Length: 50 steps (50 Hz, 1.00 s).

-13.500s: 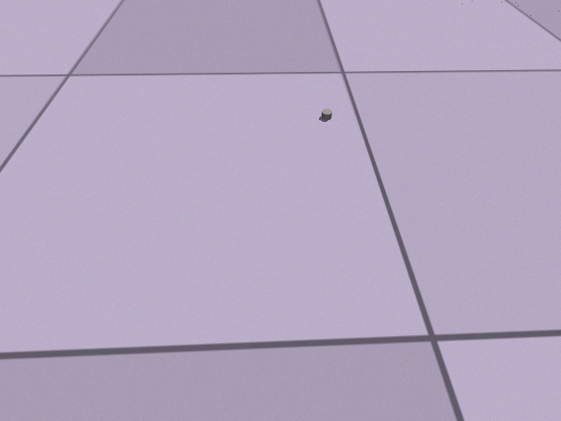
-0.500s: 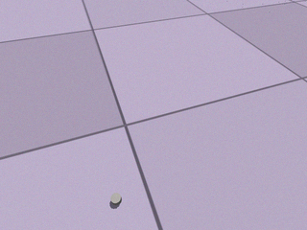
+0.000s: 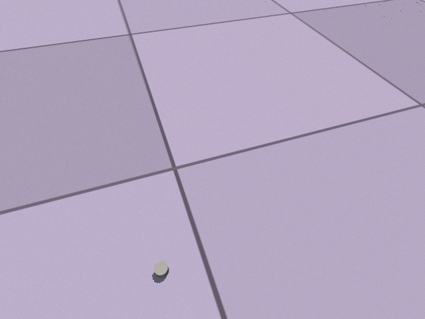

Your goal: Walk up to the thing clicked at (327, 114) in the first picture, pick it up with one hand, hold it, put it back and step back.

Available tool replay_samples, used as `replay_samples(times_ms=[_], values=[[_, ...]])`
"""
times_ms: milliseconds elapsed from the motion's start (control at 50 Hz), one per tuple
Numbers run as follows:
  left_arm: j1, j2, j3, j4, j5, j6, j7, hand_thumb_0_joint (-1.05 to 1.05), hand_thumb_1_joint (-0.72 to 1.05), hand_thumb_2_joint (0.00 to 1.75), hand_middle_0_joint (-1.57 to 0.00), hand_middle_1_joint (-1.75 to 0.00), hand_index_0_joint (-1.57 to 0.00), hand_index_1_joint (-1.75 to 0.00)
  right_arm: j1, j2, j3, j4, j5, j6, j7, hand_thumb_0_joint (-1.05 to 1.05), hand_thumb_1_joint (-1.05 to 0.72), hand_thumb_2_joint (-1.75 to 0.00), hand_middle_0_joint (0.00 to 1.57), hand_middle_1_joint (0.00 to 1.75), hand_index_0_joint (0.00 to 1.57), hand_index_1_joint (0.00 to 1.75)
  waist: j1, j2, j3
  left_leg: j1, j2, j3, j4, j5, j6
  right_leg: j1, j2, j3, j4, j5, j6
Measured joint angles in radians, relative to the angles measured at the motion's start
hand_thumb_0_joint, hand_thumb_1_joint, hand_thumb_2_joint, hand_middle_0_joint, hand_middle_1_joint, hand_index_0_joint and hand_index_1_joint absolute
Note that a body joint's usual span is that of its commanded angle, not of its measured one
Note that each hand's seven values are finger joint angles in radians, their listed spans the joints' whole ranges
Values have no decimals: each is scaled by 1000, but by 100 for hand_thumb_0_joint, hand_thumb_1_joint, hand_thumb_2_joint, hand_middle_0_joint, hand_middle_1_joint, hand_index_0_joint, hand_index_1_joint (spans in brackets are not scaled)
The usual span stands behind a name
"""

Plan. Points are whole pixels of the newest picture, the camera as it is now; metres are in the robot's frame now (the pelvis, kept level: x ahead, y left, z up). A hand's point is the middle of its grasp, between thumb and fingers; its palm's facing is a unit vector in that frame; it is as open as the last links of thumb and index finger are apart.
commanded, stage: stand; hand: left
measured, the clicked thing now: (161, 269) +0.48 +0.23 -0.76
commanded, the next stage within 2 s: rise first in 1.28 s
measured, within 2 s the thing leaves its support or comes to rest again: neither
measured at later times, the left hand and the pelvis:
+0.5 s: hand out of the picture +0.08 +0.25 -0.16, palm faces -0.04 -0.94 -0.34, open 7.4 cm; pelvis +0.01 +0.00 +0.00, yaw +0 degrees
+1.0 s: hand out of the picture +0.09 +0.25 -0.16, palm faces -0.03 -0.94 -0.34, open 7.4 cm; pelvis +0.02 +0.00 +0.00, yaw +0 degrees
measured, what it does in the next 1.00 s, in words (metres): stands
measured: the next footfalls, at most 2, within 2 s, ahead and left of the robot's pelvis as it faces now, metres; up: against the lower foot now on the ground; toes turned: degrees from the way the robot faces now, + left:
none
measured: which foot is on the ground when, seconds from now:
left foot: down 0.00-1.00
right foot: down 0.00-1.00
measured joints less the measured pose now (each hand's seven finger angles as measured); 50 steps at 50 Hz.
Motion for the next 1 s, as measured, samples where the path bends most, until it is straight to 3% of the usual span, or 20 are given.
replay_samples(times_ms=[1000], values=[[-37, -2, 2, -11, -1, -1, 6, 1, 91, 90, -20, -30, -20, -30, -28, 1, 6, -11, 4, -2, -7, 1, -90, -90, 21, 30, 20, 30, 0, 1, -11, 26, 5, -6, -12, -18, -7, 28, 5, -6, -14, -19, -4]])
